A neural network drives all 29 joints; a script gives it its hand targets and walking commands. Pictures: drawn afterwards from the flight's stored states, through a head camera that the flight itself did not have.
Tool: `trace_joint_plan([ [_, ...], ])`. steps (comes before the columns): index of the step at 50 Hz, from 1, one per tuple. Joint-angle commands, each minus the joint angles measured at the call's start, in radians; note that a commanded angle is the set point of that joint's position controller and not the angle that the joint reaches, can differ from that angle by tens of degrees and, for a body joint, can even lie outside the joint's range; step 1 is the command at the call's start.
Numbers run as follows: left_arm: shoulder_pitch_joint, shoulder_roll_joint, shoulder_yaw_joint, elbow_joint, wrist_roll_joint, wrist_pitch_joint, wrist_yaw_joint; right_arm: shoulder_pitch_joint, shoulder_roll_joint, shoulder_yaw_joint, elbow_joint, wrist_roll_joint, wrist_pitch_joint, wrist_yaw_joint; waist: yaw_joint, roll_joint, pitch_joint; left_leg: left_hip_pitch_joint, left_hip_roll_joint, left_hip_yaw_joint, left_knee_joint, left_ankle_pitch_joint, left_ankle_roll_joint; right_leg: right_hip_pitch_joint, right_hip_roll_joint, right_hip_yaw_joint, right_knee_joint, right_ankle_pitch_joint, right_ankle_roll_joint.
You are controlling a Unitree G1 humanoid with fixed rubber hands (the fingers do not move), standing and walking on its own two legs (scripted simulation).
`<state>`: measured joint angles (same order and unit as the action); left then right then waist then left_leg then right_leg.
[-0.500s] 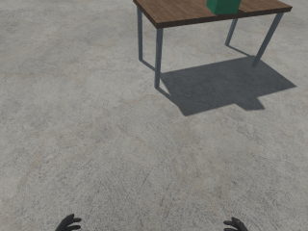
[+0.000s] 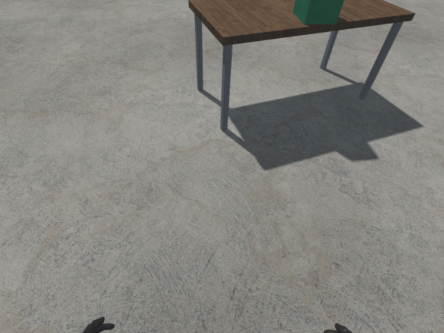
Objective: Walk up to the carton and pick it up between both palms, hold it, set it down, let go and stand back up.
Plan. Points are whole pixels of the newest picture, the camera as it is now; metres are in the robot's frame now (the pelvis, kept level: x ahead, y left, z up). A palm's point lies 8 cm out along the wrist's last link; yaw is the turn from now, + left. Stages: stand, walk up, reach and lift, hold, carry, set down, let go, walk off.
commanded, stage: stand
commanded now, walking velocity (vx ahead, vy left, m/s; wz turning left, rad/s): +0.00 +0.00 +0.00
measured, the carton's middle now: out of the picture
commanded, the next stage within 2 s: none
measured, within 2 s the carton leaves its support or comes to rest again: neither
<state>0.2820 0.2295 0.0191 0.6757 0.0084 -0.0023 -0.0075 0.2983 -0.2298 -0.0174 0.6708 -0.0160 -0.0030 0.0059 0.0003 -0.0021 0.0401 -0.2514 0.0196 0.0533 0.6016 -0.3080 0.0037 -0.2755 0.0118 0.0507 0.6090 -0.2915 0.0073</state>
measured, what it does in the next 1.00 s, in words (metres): stands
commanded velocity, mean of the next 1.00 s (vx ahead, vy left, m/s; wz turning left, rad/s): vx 0.00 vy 0.00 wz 0.00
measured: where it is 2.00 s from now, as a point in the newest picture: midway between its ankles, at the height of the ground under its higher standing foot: outside the picture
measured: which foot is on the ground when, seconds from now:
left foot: down 0.00-1.00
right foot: down 0.00-1.00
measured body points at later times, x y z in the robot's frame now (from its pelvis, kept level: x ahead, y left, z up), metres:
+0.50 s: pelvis +0.00 +0.01 +0.00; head +0.01 +0.01 +0.45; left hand +0.11 +0.25 -0.11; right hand +0.10 -0.24 -0.11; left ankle +0.01 +0.12 -0.73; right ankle +0.02 -0.12 -0.73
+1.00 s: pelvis +0.01 +0.01 +0.00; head +0.01 +0.01 +0.45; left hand +0.11 +0.26 -0.12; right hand +0.09 -0.24 -0.12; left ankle +0.01 +0.12 -0.73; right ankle +0.02 -0.12 -0.73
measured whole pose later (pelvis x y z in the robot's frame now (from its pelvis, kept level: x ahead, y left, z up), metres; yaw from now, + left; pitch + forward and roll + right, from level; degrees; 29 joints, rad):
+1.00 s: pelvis +0.01 +0.01 +0.00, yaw -1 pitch -2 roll +0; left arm 0.29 0.23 0.01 0.73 0.01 0.00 0.00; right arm 0.31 -0.24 -0.01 0.71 -0.01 0.00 0.00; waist 0.00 0.00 0.04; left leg -0.23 0.01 0.08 0.57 -0.30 0.02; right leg -0.26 0.01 0.08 0.58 -0.28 0.02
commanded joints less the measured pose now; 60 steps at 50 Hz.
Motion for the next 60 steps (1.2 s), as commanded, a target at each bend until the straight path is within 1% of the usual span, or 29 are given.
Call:
trace_joint_plan([
  [1,-0.009,0.136,0.04,-0.104,-0.001,-0.025,0.007,-0.005,-0.135,-0.04,-0.088,0.001,-0.024,-0.006,0.001,-0.001,-0.015,-0.006,0.076,-0.117,-0.146,0.048,0.032,-0.029,-0.074,0.094,-0.142,0.073,-0.033],
  [24,0.008,0.138,0.034,-0.076,-0.001,-0.021,0.013,0.006,-0.142,-0.036,-0.065,0.005,-0.02,-0.009,0.0,-0.001,-0.016,0.003,0.082,-0.113,-0.159,0.081,0.036,-0.012,-0.071,0.095,-0.135,0.122,-0.026],
  [39,0.012,0.141,0.033,-0.056,-0.001,-0.018,0.016,0.012,-0.147,-0.034,-0.051,0.006,-0.018,-0.01,0.0,-0.002,-0.013,0.006,0.086,-0.109,-0.175,0.063,0.036,-0.009,-0.069,0.102,-0.141,0.116,-0.023],
  [60,0.017,0.144,0.031,-0.024,-0.001,-0.017,0.021,0.026,-0.151,-0.031,-0.026,0.008,-0.016,-0.013,-0.001,-0.005,-0.01,0.018,0.09,-0.1,-0.189,0.077,0.038,-0.001,-0.068,0.108,-0.144,0.141,-0.019],
])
